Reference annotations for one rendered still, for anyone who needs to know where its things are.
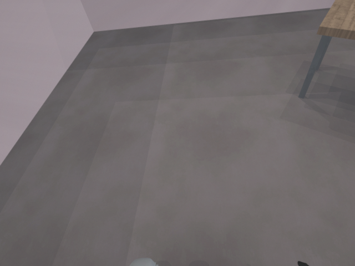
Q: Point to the table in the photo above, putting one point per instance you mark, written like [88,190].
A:
[339,22]

